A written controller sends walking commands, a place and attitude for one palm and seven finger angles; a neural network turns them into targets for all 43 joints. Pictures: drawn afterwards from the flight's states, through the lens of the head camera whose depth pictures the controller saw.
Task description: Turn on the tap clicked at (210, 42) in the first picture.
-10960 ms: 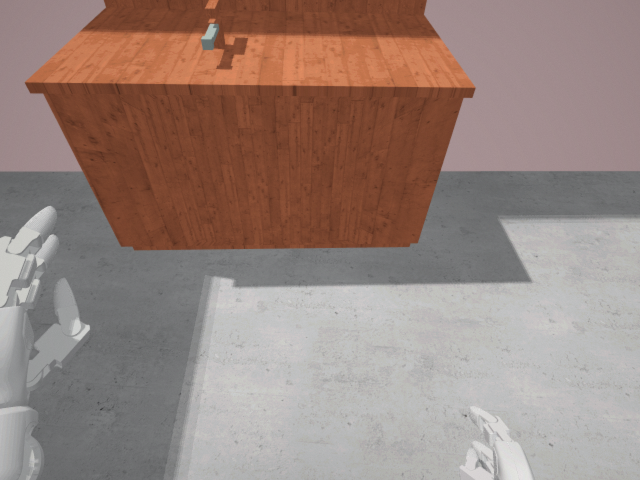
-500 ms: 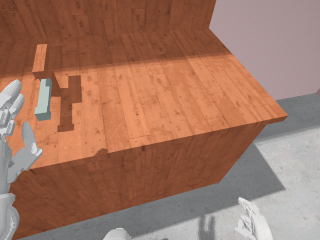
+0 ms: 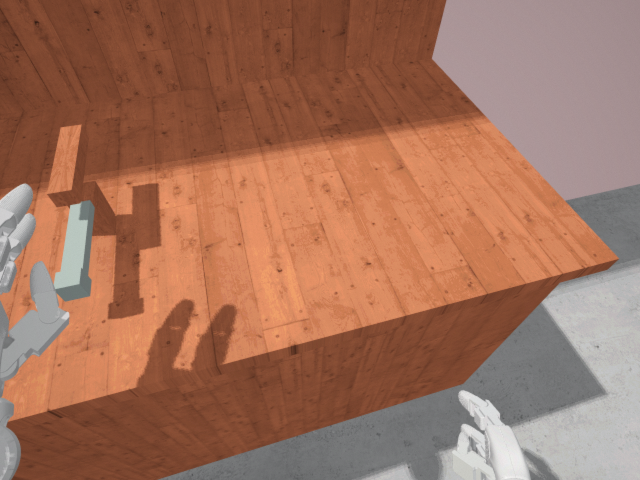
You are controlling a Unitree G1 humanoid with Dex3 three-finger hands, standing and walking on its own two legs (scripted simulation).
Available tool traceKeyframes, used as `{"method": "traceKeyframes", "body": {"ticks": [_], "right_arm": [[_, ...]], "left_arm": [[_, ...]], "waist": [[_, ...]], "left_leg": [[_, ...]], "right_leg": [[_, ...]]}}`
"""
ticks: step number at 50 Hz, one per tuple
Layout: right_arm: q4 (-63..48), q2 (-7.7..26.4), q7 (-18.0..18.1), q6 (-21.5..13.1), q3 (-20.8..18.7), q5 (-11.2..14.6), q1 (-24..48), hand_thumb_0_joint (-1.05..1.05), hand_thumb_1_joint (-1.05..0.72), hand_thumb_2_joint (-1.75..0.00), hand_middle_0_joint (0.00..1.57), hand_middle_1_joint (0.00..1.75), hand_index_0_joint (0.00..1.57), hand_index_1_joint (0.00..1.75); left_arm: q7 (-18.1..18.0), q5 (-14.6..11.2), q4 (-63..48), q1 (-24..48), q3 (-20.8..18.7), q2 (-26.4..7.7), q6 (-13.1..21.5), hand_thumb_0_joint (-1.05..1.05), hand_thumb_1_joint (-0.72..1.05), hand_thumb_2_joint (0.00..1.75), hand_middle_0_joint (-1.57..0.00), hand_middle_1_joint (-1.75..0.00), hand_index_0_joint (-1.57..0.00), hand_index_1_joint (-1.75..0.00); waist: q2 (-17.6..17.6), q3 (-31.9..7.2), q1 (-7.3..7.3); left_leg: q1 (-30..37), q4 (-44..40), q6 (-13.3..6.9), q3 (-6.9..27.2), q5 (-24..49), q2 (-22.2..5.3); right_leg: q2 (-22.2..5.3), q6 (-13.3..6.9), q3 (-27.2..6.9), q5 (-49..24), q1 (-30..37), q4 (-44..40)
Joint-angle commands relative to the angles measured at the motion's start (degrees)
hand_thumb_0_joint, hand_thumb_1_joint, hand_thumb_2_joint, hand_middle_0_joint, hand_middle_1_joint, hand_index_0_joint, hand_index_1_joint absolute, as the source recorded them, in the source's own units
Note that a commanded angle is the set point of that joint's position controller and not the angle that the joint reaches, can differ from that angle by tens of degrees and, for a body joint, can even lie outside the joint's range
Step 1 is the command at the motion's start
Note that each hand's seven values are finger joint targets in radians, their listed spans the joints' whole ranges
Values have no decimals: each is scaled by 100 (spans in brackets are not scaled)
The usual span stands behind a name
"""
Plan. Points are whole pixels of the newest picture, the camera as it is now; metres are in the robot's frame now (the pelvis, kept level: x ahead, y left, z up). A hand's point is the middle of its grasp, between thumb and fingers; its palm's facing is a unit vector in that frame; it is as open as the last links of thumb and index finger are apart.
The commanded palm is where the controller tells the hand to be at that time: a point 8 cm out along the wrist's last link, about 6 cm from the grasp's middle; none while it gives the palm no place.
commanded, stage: come to a stop and stand still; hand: left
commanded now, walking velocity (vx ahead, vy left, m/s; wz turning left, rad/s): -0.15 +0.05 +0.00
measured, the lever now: (73, 284) +0.30 +0.33 +0.07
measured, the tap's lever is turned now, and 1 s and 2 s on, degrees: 0 0 0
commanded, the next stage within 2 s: none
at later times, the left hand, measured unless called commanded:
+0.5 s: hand out of the picture +0.13 +0.28 +0.14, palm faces +0.32 -0.87 -0.36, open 7.4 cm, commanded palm +0.08 +0.32 +0.18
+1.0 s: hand out of the picture +0.04 +0.35 +0.16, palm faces +0.46 -0.85 -0.26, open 7.4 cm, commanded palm -0.03 +0.36 +0.18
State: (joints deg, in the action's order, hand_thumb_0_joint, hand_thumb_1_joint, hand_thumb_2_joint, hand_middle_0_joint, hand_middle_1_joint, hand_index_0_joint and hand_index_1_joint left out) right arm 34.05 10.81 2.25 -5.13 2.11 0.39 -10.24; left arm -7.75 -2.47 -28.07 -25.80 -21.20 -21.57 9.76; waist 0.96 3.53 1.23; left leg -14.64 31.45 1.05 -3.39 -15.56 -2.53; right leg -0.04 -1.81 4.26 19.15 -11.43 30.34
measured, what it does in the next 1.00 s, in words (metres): walks backwards: left foot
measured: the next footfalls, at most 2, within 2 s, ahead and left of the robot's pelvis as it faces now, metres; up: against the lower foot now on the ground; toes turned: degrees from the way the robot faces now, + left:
left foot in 0.94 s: -0.07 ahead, +0.16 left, +0.00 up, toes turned -2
right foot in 1.24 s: -0.22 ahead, +0.01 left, +0.00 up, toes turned +0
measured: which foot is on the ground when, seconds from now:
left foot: down 0.00-0.82, up 0.84-0.92, down 0.94-1.00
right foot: down 0.00-0.94, up 0.96-1.00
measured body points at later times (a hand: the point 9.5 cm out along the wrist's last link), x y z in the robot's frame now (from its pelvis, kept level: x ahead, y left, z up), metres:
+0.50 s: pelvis -0.08 +0.05 +0.00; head -0.08 +0.06 +0.45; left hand +0.11 +0.33 +0.16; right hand +0.09 -0.18 -0.07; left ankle -0.01 +0.13 -0.73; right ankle -0.04 -0.09 -0.73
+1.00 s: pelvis -0.20 +0.09 -0.03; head -0.20 +0.13 +0.41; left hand +0.01 +0.39 +0.17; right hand -0.01 -0.13 -0.08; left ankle -0.11 +0.16 -0.74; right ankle -0.09 -0.08 -0.68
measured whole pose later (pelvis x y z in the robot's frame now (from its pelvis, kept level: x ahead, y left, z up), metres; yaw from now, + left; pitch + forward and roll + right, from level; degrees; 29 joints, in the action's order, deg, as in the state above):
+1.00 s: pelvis -0.20 +0.09 -0.03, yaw -2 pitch -8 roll -2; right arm 35.4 9.6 0.8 -8.5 -0.4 0.8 -9.8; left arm -5.8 -0.4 -24.3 -12.2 -22.2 -20.4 8.8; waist 3.6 7.3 3.5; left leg -20.0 46.5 -4.1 -1.2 -19.3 2.3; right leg 0.6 0.9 -4.5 25.1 -31.2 63.6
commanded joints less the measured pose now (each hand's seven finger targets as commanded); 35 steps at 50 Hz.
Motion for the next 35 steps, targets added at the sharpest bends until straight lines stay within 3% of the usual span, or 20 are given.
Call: {"method": "traceKeyframes", "body": {"ticks": [1,5,7,8,9,10,11,12,13,14,15,18,21,22,24,26,28,30,32,35], "right_arm": [[-1009,661,126,-268,-308,1,464,0,-90,-90,20,30,20,30],[-1068,711,136,-250,-366,10,481,0,-90,-90,20,30,20,30],[-1045,721,156,-211,-373,24,517,0,-90,-90,20,30,20,30],[-823,922,61,-600,-672,-357,-349,0,-90,-90,20,30,20,30],[-558,369,47,-608,-519,-149,-5,0,-90,-90,20,30,20,30],[-1044,679,1,-571,-585,6,-39,0,-90,-90,20,30,20,30],[-973,798,-1,-611,-603,81,-8,0,-90,-90,20,30,20,30],[-1018,787,-56,-621,-592,109,182,0,-90,-90,20,30,20,30],[-1101,923,-150,-591,-650,67,96,0,-90,-90,20,30,20,30],[-1150,861,-223,-569,-616,64,155,0,-90,-90,20,30,20,30],[-1216,838,-259,-565,-574,76,218,0,-90,-90,20,30,20,30],[-1296,873,-197,-562,-496,101,401,0,-90,-90,20,30,20,30],[-1272,794,-20,-558,-452,71,445,0,-90,-90,20,30,20,30],[-1234,805,42,-510,-424,67,498,0,-90,-90,20,30,20,30],[-1210,757,98,-521,-391,25,440,0,-90,-90,20,30,20,30],[-1152,769,96,-581,-382,16,362,0,-90,-90,20,30,20,30],[-1090,827,77,-672,-372,26,380,0,-90,-90,20,30,20,30],[-1057,786,2,-754,-402,40,335,0,-90,-90,20,30,20,30],[-1023,725,-80,-786,-409,69,355,0,-90,-90,20,30,20,30],[-1011,785,-141,-677,-484,35,306,0,-90,-90,20,30,20,30]], "left_arm": [[-171,-50,-1400,311,-628,-930,324,0,90,90,-20,-30,-20,-30],[-189,-66,-1604,25,-568,-870,279,0,90,90,-20,-30,-20,-30],[-195,-95,-1437,-266,-656,-889,230,0,90,90,-20,-30,-20,-30],[-65,726,-2487,5721,-3830,-5217,931,0,90,90,-20,-30,-20,-30],[180,203,1201,2225,-1635,-1753,601,0,90,90,-20,-30,-20,-30],[92,70,204,1176,-1217,-1345,679,0,90,90,-20,-30,-20,-30],[108,-61,394,838,-865,-964,632,0,90,90,-20,-30,-20,-30],[181,-148,44,483,-340,-435,646,0,90,90,-20,-30,-20,-30],[167,-101,-502,486,-377,-628,622,0,90,90,-20,-30,-20,-30],[177,-84,-711,283,-183,-524,579,0,90,90,-20,-30,-20,-30],[183,-79,-866,182,-63,-495,533,0,90,90,-20,-30,-20,-30],[90,-48,-995,188,-330,-767,432,0,90,90,-20,-30,-20,-30],[32,-66,-905,650,-748,-1098,452,0,90,90,-20,-30,-20,-30],[-12,-61,-1035,797,-1025,-1434,445,0,90,90,-20,-30,-20,-30],[-11,2,-987,1281,-738,-1112,498,0,90,90,-20,-30,-20,-30],[-8,81,-937,1617,-600,-999,523,0,90,90,-20,-30,-20,-30],[4,124,-1104,1908,-489,-931,555,0,90,90,-20,-30,-20,-30],[32,166,-1024,1802,-396,-821,558,0,90,90,-20,-30,-20,-30],[100,167,-890,1327,-312,-665,531,0,90,90,-20,-30,-20,-30],[148,211,-616,903,-398,-674,461,0,90,90,-20,-30,-20,-30]], "waist": [[-197,-1631,-8],[-410,-1688,-17],[-287,-1640,-17],[280,-566,297],[526,-1458,138],[-30,-1134,154],[-373,-1457,110],[-1332,-1725,80],[-1449,-1776,97],[-1355,-1706,111],[-964,-1505,113],[-63,-1130,72],[537,-543,-2],[370,-314,-11],[-217,-182,-53],[-804,-177,-29],[-1172,-390,-15],[-1282,-747,43],[-1257,-893,79],[-840,-652,111]], "left_leg": [[779,46,-147,61,3747,-238],[721,-159,-146,187,3424,-322],[666,-276,-153,206,2939,-337],[-298,412,-162,-261,2082,-102],[-216,-115,-112,65,1749,370],[93,-242,-57,-15,1923,58],[471,-692,-152,125,2101,-19],[1208,-626,-310,154,3097,-212],[1370,-465,-412,315,3673,-507],[1258,-453,-460,439,3816,-646],[899,-530,-437,497,3445,-677],[20,-756,-355,518,1533,-541],[-52,-753,-234,444,-482,-154],[80,-800,-237,463,-671,-135],[-110,-1001,-291,557,-1350,-160],[-425,-1337,-320,597,-1937,-241],[-701,-1687,-400,707,-2200,-401],[-809,-1818,-402,711,-2144,-472],[-714,-1888,-341,688,-2191,-480],[-1586,-1860,-335,625,-2836,-484]], "right_leg": [[-487,184,-441,-4704,767,-121],[-449,146,-450,-3834,746,-261],[-428,148,-469,-3415,676,-414],[-654,437,-998,-4322,-203,-1138],[-1045,-464,-1400,-4992,893,-403],[-987,-67,-1488,-5368,810,-543],[-872,-45,-1092,-4390,928,-288],[-571,65,-687,-3488,496,23],[-440,161,-539,-2532,151,116],[-379,204,-458,-1853,66,66],[-334,212,-412,-1560,184,-103],[-332,175,-351,-1282,434,-362],[-494,53,-824,235,-407,-1186],[-476,24,-878,705,-777,-1345],[-413,-10,-905,1353,-870,-1339],[-209,1,-755,1330,-563,-1041],[-14,57,-395,619,95,-441],[118,80,-189,169,651,87],[220,114,-103,147,696,233],[277,73,-15,348,1025,333]]}}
